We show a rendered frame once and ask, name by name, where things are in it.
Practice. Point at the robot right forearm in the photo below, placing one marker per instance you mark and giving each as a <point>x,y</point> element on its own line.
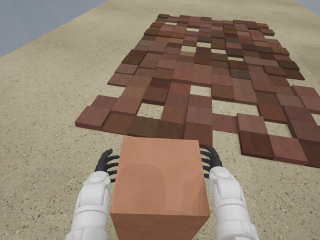
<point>231,212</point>

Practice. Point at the robot right hand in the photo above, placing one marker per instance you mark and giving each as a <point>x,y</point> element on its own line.
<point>214,160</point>

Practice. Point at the carton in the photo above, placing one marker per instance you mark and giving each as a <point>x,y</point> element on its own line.
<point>160,191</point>

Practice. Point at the robot left hand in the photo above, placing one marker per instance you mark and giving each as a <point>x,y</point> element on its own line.
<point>103,166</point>

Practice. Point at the robot left forearm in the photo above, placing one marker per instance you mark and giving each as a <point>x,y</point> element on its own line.
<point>92,209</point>

